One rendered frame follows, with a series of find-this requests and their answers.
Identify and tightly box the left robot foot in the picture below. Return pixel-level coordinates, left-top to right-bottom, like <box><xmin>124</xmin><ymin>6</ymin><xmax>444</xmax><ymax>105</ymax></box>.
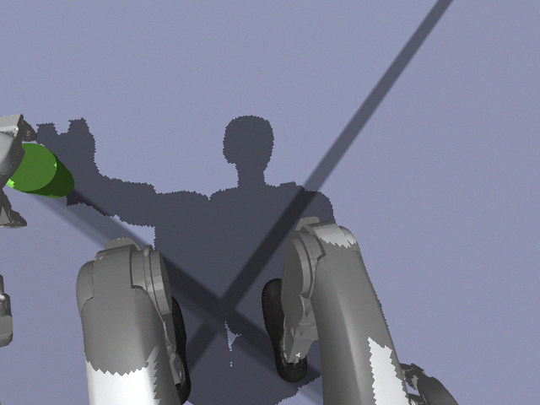
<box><xmin>171</xmin><ymin>296</ymin><xmax>191</xmax><ymax>405</ymax></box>

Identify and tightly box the cup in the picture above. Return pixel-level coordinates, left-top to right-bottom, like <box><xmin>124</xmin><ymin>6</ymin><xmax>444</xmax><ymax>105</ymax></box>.
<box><xmin>6</xmin><ymin>143</ymin><xmax>74</xmax><ymax>198</ymax></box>

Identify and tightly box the right robot hand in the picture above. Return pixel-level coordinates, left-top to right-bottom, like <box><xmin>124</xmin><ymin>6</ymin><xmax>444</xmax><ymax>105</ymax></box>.
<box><xmin>400</xmin><ymin>363</ymin><xmax>458</xmax><ymax>405</ymax></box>

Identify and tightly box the left robot hand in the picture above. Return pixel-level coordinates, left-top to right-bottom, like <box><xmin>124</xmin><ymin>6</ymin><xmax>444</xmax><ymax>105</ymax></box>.
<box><xmin>0</xmin><ymin>114</ymin><xmax>37</xmax><ymax>229</ymax></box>

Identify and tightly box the right robot foot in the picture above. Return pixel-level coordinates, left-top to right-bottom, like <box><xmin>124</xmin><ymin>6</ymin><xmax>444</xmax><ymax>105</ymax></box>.
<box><xmin>262</xmin><ymin>278</ymin><xmax>307</xmax><ymax>383</ymax></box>

